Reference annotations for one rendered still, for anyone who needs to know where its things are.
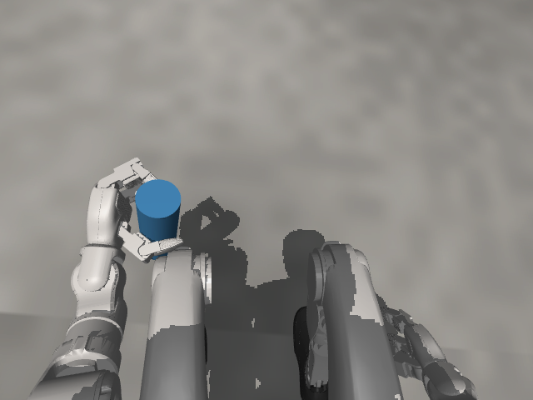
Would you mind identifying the left robot arm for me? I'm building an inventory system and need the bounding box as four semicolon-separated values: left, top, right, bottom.
27;244;127;400

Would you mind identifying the right robot hand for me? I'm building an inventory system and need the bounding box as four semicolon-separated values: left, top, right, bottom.
380;307;447;382

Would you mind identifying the right robot foot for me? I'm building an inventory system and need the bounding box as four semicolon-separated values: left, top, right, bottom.
293;306;328;400

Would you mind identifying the can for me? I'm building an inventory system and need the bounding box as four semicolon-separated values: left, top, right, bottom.
135;179;181;260

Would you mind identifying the right robot arm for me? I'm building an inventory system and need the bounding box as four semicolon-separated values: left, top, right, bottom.
422;361;479;400

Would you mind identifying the left robot hand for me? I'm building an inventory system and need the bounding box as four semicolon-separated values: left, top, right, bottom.
86;157;184;263

